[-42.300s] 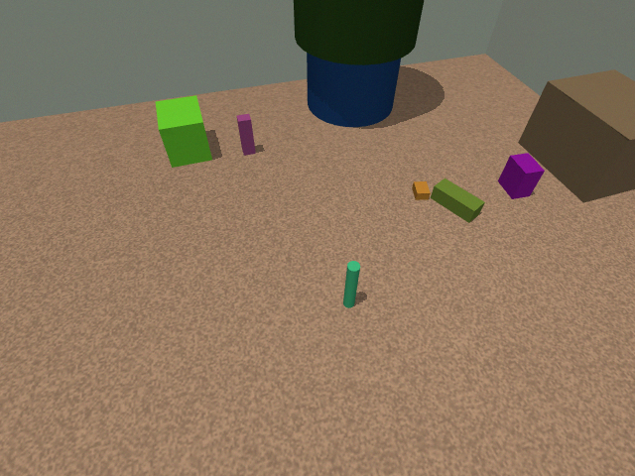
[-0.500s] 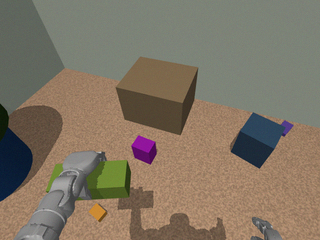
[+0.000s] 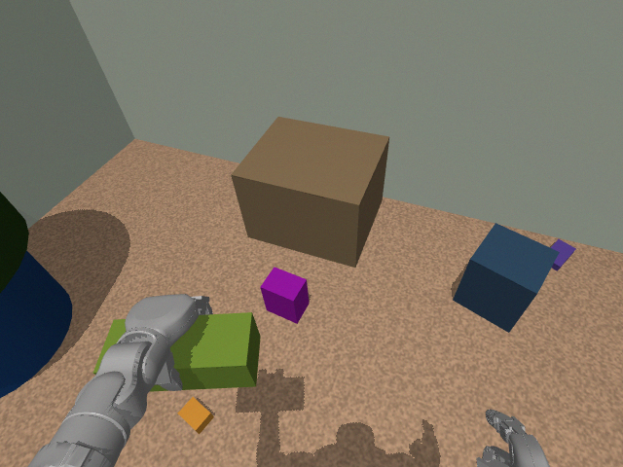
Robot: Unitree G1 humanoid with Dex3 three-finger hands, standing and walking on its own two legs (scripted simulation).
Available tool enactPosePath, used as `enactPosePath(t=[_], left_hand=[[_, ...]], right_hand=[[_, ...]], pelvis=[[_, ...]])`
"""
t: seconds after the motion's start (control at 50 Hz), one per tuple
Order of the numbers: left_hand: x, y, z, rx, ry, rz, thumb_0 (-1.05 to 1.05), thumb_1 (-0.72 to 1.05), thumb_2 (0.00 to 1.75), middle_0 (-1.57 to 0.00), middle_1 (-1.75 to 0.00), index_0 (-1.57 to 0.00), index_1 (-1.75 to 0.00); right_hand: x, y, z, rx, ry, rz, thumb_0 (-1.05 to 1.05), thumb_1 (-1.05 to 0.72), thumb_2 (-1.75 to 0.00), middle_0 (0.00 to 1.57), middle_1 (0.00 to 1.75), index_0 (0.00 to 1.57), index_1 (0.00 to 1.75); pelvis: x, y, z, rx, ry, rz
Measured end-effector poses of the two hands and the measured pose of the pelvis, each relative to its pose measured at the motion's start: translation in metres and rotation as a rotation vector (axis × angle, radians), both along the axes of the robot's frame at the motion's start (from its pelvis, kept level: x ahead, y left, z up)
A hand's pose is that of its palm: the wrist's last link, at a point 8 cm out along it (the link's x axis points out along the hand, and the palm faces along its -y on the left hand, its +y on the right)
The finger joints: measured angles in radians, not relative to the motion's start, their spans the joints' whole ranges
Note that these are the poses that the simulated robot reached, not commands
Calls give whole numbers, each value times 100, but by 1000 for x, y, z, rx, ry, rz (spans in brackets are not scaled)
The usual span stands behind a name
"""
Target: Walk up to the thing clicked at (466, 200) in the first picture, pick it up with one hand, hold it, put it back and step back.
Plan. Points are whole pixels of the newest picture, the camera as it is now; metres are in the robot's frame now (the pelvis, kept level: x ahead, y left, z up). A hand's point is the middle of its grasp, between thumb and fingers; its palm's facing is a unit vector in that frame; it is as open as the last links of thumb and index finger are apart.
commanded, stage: hold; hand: left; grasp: from above
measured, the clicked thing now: (184, 352) +0.30 +0.22 -0.07
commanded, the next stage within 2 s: crouch in 0.64 s
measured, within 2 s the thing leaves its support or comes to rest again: neither
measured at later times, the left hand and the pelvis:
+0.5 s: hand (169, 345) +0.30 +0.23 -0.03, palm faces -0.46 -0.04 -0.89, open 11.0 cm; pelvis +0.01 +0.01 +0.00, yaw +0 degrees
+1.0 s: hand (176, 354) +0.30 +0.23 -0.06, palm faces -0.47 -0.04 -0.88, open 11.0 cm; pelvis +0.00 +0.00 +0.00, yaw +1 degrees
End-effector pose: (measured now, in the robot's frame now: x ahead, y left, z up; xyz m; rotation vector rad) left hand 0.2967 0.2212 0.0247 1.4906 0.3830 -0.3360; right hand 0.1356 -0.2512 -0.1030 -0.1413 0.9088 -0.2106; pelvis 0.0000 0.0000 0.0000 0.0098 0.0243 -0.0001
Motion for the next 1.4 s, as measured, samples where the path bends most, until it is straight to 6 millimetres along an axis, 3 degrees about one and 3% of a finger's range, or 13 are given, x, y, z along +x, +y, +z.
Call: enactPosePath(t=[0.32,0.88,1.0,1.1,1.22,1.4], left_hand=[[5,6,5,0,5,1,-1,-14,60,-56,-71,-60,-66],[10,5,-2,-7,19,-14,-1,-14,60,-56,-71,-60,-66],[7,7,-31,5,29,-24,-1,-15,62,-55,-73,-59,-68],[11,10,-70,43,27,-41,-1,-16,63,-55,-75,-59,-71],[26,14,-128,78,-13,-59,-1,-18,64,-54,-78,-58,-74],[58,20,-221,106,-37,-39,-1,-17,64,-53,-79,-57,-74]], right_hand=[[11,8,6,3,-8,8,1,-90,-90,20,30,20,30],[5,3,6,-8,32,-8,1,-90,-90,20,30,20,30],[1,1,2,-28,59,9,1,-90,-90,20,30,20,30],[-12,-6,-16,-59,122,27,1,-90,-90,20,30,20,30],[-45,-19,-59,-106,222,13,1,-90,-90,20,30,20,30],[-112,-22,-143,-150,372,-50,1,-90,-90,20,30,20,30]], pelvis=[[5,4,3,-2,-10,0],[9,4,5,-3,-5,3],[4,3,0,-3,33,11],[-4,3,-18,-11,120,23],[-16,5,-61,-28,255,30],[-37,13,-141,-51,434,24]])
